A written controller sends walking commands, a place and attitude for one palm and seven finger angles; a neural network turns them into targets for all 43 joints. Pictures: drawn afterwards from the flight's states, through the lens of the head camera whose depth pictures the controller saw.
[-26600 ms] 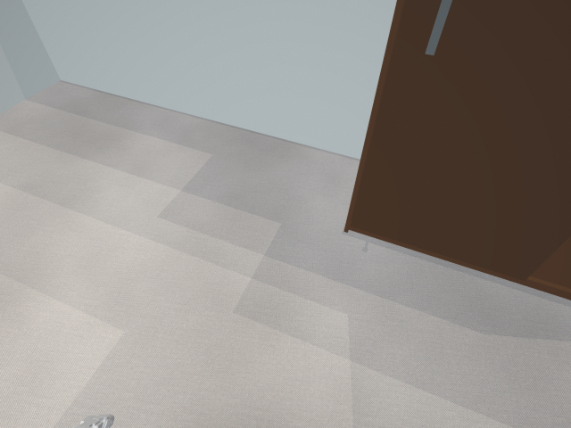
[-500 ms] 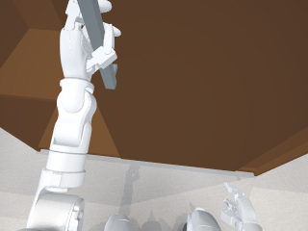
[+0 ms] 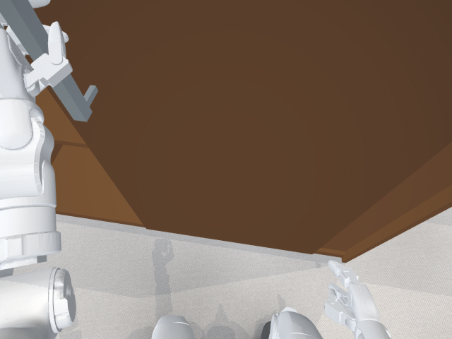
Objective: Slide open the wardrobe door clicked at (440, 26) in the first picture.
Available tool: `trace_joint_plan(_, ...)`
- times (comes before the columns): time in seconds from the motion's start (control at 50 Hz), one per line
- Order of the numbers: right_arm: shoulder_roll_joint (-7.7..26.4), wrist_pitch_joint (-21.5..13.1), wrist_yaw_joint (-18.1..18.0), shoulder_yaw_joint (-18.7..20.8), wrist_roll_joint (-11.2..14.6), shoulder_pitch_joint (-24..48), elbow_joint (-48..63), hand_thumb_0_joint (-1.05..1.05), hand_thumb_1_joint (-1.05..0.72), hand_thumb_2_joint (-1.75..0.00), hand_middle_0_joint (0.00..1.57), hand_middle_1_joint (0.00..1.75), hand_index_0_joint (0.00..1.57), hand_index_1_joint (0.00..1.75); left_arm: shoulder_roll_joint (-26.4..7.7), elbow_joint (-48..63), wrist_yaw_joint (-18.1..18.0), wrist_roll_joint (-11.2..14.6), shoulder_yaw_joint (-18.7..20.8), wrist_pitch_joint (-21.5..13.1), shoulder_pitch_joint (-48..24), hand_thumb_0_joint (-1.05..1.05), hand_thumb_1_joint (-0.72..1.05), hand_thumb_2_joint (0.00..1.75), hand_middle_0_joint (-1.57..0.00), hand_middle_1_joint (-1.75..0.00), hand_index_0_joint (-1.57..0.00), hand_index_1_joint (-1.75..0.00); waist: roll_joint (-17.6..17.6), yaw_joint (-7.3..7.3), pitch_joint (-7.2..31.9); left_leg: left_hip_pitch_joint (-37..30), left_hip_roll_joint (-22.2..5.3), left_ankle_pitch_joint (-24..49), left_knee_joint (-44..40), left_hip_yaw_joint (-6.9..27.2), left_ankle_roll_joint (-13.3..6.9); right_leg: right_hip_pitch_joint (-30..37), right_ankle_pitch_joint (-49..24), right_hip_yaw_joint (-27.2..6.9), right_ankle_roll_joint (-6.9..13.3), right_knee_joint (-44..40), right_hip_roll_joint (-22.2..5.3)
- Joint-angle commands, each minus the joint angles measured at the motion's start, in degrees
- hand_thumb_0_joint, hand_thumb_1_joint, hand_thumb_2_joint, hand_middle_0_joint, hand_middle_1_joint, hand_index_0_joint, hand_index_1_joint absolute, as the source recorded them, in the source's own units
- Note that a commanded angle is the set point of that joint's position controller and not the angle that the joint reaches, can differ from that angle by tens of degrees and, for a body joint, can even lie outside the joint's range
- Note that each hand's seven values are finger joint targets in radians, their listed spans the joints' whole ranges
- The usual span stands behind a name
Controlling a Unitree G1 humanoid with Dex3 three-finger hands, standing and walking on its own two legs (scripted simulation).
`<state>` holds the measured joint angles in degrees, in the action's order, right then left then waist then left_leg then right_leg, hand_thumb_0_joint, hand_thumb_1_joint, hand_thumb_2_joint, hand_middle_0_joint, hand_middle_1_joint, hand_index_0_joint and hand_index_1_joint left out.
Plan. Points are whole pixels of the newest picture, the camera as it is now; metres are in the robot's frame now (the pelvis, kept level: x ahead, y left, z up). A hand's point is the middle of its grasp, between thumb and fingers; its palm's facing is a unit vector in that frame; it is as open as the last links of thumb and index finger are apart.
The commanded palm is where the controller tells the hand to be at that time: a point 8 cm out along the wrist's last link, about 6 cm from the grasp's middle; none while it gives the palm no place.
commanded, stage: stop walking and hold the door there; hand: left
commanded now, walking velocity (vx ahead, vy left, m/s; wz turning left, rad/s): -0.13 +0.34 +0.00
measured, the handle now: (49, 37) +0.42 +0.33 +0.23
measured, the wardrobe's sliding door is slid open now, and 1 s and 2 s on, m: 0.56 0.56 0.56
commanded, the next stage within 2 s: none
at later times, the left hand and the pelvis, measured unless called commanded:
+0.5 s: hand (58, 57) +0.39 +0.30 +0.22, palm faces +0.57 -0.81 -0.17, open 6.2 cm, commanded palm +0.34 +0.34 +0.19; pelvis -0.03 -0.03 +0.00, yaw -6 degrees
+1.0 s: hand (58, 55) +0.39 +0.30 +0.23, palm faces +0.54 -0.83 -0.13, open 5.8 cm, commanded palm +0.34 +0.34 +0.19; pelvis -0.07 -0.03 +0.00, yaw -9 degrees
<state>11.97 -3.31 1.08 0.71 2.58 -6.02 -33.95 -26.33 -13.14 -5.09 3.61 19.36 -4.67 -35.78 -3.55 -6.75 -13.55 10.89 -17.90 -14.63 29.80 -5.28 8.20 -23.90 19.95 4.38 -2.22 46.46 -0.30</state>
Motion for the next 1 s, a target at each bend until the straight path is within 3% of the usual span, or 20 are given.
trace_joint_plan(0.0, 9.57, -3.46, -1.91, 2.95, 1.62, -1.5, 5.75, 0.0, -0.9, -0.9, 0.2, 0.3, 0.2, 0.3, -20.07, 4.88, 1.11, -2.87, 6.33, -6.22, -15.94, 0.0, 0.9, 0.9, -0.45, -1.4, -0.45, -1.4, -7.97, 6.4, 31.16, -6.4, 5.83, 21.37, 17.6, -6.3, -9.04, 17.66, -29.5, 0.49, 0.88, -23.49, -2.13)
trace_joint_plan(0.02, 7.34, -3.13, -2.67, 2.53, 1.28, 0.43, 6.28, 0.0, -0.9, -0.9, 0.2, 0.3, 0.2, 0.3, -28.02, 2.43, 0.31, -3.77, 12.3, -6.53, -13.72, 0.0, 0.9, 0.9, -0.45, -1.4, -0.45, -1.4, 12.61, 5.89, 31.7, 11.61, 13.49, -14.43, 30.64, -5.44, -7.29, 28.29, -59.11, -16.66, 6.43, -20.71, -15.56)
trace_joint_plan(0.04, 7.46, -3.87, -3.72, 1.98, 0.41, 1.85, 6.39, 0.0, -0.9, -0.9, 0.2, 0.3, 0.2, 0.3, -32.25, -0.98, -0.46, -3.51, 17.94, -4.96, -9.88, 0.0, 0.9, 0.9, -0.45, -1.4, -0.45, -1.4, 12.87, 4.7, 29.94, 16.27, 14.59, -23.18, 36.06, 2.93, -6.57, 24.75, -64.19, -20.03, 8.88, -20.59, -21.51)
trace_joint_plan(0.08, 9.56, -3.87, -4.23, 1.68, 1.76, 0.59, 3.86, 0.0, -0.9, -0.9, 0.2, 0.3, 0.2, 0.3, -30.74, -1.29, -1.21, -1.77, 18.63, -3.92, -5.87, 0.0, 0.9, 0.9, -0.45, -1.4, -0.45, -1.4, 17.8, 5.34, 31.98, 20.1, 15.43, -21.67, 41.94, 7.43, -5.92, 28.74, -65.91, -22.28, 11.26, -17.02, -21.7)
trace_joint_plan(0.1, 9.67, -4.3, -4.44, 1.41, 1.78, 1.48, 3.72, 0.0, -0.9, -0.9, 0.2, 0.3, 0.2, 0.3, -30.6, 1.07, -2.05, -1.63, 19.91, -4.63, -8.74, 0.0, 0.9, 0.9, -0.45, -1.4, -0.45, -1.4, 18.52, 5.18, 33.91, 19.85, 15.04, -20.52, 40.93, 8.13, -5.85, 31.03, -66.63, -18.71, 11.54, -15.16, -21.19)
trace_joint_plan(0.18, 11.19, -3.55, -5.54, 1.52, 0.96, 2.0, 2.0, 0.0, -0.9, -0.9, 0.2, 0.3, 0.2, 0.3, -31.26, -4.72, -3.07, -2.64, 20.43, -4.64, -8.09, 0.0, 0.9, 0.9, -0.45, -1.4, -0.45, -1.4, 16.15, 6.01, 32.91, 11.64, 16.37, -16.24, 23.61, 5.78, -6.44, 23.78, -59.12, -13.59, 9.91, -17.32, -20.35)
trace_joint_plan(0.26, 11.89, -2.86, -5.57, 1.73, 0.63, -1.0, 1.32, 0.0, -0.9, -0.9, 0.2, 0.3, 0.2, 0.3, -27.57, -3.99, -2.99, -3.31, 15.05, -5.63, -11.86, 0.0, 0.9, 0.9, -0.45, -1.4, -0.45, -1.4, 10.09, 6.76, 33.44, -0.48, 16.69, -2.35, 2.23, 4.3, -7.03, 14.88, -32.39, -11.76, 7.5, -20.01, -16.17)
trace_joint_plan(0.28, 12.8, -2.37, -5.71, 2.13, 0.63, -1.32, 1.27, 0.0, -0.9, -0.9, 0.2, 0.3, 0.2, 0.3, -27.81, -2.39, -3.0, -2.97, 14.22, -6.31, -13.35, 0.0, 0.9, 0.9, -0.45, -1.4, -0.45, -1.4, 3.18, 7.38, 32.33, -4.18, 15.46, 4.9, -3.99, 2.39, -7.06, 13.39, -25.02, -9.42, 6.28, -18.51, -13.32)
trace_joint_plan(0.32, 14.78, -2.1, -5.85, 2.72, 1.21, -1.94, 3.05, 0.0, -0.9, -0.9, 0.2, 0.3, 0.2, 0.3, -26.27, -2.39, -2.57, -2.76, 12.01, -7.0, -14.62, 0.0, 0.9, 0.9, -0.45, -1.4, -0.45, -1.4, -10.8, 5.08, 30.54, -3.61, 2.2, 23.74, -7.72, 13.04, -12.92, 8.99, -7.99, -3.46, 2.0, -12.85, -4.19)
trace_joint_plan(0.34, 12.82, -1.78, -5.77, 1.88, 1.0, -2.65, 3.14, 0.0, -0.9, -0.9, 0.2, 0.3, 0.2, 0.3, -25.17, -6.21, -2.39, -3.14, 10.98, -6.83, -12.34, 0.0, 0.9, 0.9, -0.45, -1.4, -0.45, -1.4, -12.95, 5.56, 29.74, -1.57, 0.52, 24.87, -9.59, 13.26, -14.5, 8.38, 2.47, -2.01, 1.97, -7.76, -1.67)
trace_joint_plan(0.36, 13.2, -1.71, -6.13, 1.89, 0.02, -3.26, 2.85, 0.0, -0.9, -0.9, 0.2, 0.3, 0.2, 0.3, -29.13, -7.85, -2.6, -4.01, 13.85, -6.97, -13.87, 0.0, 0.9, 0.9, -0.45, -1.4, -0.45, -1.4, -14.81, 6.08, 27.32, 2.01, -0.42, 23.25, -11.88, 15.24, -15.12, 7.23, 5.82, -2.33, 2.02, -2.21, -1.41)
trace_joint_plan(0.38, 13.63, -1.7, -6.52, 2.09, 0.02, -4.0, 2.55, 0.0, -0.9, -0.9, 0.2, 0.3, 0.2, 0.3, -32.63, -7.74, -2.93, -3.71, 15.75, -7.2, -15.28, 0.0, 0.9, 0.9, -0.45, -1.4, -0.45, -1.4, -13.31, 5.94, 26.42, 2.1, -0.6, 25.58, -10.85, 15.87, -15.79, 6.62, 5.52, -3.39, 2.0, -0.55, -1.4)
trace_joint_plan(0.42, 13.89, -2.11, -6.69, 1.78, 0.27, -5.32, 1.97, 0.0, -0.9, -0.9, 0.2, 0.3, 0.2, 0.3, -31.05, -11.74, -2.36, -3.7, 14.64, -6.3, -13.13, 0.0, 0.9, 0.9, -0.45, -1.4, -0.45, -1.4, -10.56, 6.18, 26.14, -1.54, 1.3, 30.06, -7.39, 11.15, -15.39, 6.2, 1.81, -2.35, 1.46, -5.91, -1.4)
trace_joint_plan(0.48, 15.19, -1.81, -7.15, 1.74, 0.37, -6.47, 1.72, 0.0, -0.9, -0.9, 0.2, 0.3, 0.2, 0.3, -33.04, -17.66, -1.85, -3.77, 15.51, -5.49, -11.33, 0.0, 0.9, 0.9, -0.45, -1.4, -0.45, -1.4, -8.15, 6.54, 25.58, 0.67, 4.39, 23.15, -4.06, 7.09, -12.22, 12.9, -5.82, -1.25, 1.46, -19.11, -1.99)
trace_joint_plan(0.54, 14.7, -1.59, -7.47, 1.84, -0.61, -7.88, 1.47, 0.0, -0.9, -0.9, 0.2, 0.3, 0.2, 0.3, -35.32, -23.15, -1.76, -5.11, 16.42, -6.08, -11.44, 0.0, 0.9, 0.9, -0.45, -1.4, -0.45, -1.4, -1.35, 8.33, 25.63, 5.49, 10.29, 10.92, -0.41, 1.8, -8.16, 16.81, -28.75, -7.13, 3.8, -21.55, -9.4)
trace_joint_plan(0.56, 15.12, -1.32, -7.28, 2.13, -0.13, -9.49, 0.08, 0.0, -0.9, -0.9, 0.2, 0.3, 0.2, 0.3, -38.02, -27.46, -1.88, -4.61, 19.52, -5.74, -9.02, 0.0, 0.9, 0.9, -0.45, -1.4, -0.45, -1.4, 4.23, 7.72, 28.24, 5.97, 11.32, 8.37, 1.24, 1.47, -7.85, 18.0, -28.84, -8.38, 4.07, -21.62, -9.92)
trace_joint_plan(0.62, 14.63, -0.9, -7.73, 1.84, 0.32, -8.5, -0.32, 0.0, -0.9, -0.9, 0.2, 0.3, 0.2, 0.3, -39.92, -29.49, -1.46, -4.15, 19.31, -5.61, -13.56, 0.0, 0.9, 0.9, -0.45, -1.4, -0.45, -1.4, 7.49, 7.51, 27.98, 4.47, 12.39, 0.74, 1.39, 2.38, -8.47, 15.0, -20.89, -11.26, 4.45, -24.62, -11.84)
trace_joint_plan(0.68, 15.81, -0.69, -8.01, 1.8, 0.09, -9.13, -2.08, 0.0, -0.9, -0.9, 0.2, 0.3, 0.2, 0.3, -39.51, -35.96, -0.78, -3.55, 18.43, -5.71, -13.09, 0.0, 0.9, 0.9, -0.45, -1.4, -0.45, -1.4, 1.92, 7.69, 24.42, 1.03, 9.65, 2.41, -4.45, 3.93, -9.73, 9.52, -8.06, -7.88, 2.78, -24.74, -7.97)
trace_joint_plan(0.78, 16.29, -1.33, -8.18, 1.97, 0.18, -9.97, -2.34, 0.0, -0.9, -0.9, 0.2, 0.3, 0.2, 0.3, -37.73, -38.78, -0.4, -3.78, 16.03, -7.01, -16.78, 0.0, 0.9, 0.9, -0.45, -1.4, -0.45, -1.4, -3.01, 7.5, 21.35, 5.21, 4.9, -6.17, -13.51, 9.45, -11.69, 10.13, -2.05, -4.17, 1.73, -20.21, -3.42)
trace_joint_plan(0.98, 16.67, -1.79, -7.67, 2.62, 0.34, -13.11, -3.56, 0.0, -0.9, -0.9, 0.2, 0.3, 0.2, 0.3, -37.61, -42.22, 0.14, -4.22, 14.67, -7.31, -19.45, 0.0, 0.9, 0.9, -0.45, -1.4, -0.45, -1.4, 2.31, 8.22, 22.52, 2.38, 9.48, -3.34, -4.83, 3.18, -9.78, 7.07, -1.59, -9.16, 3.12, -25.97, -6.76)
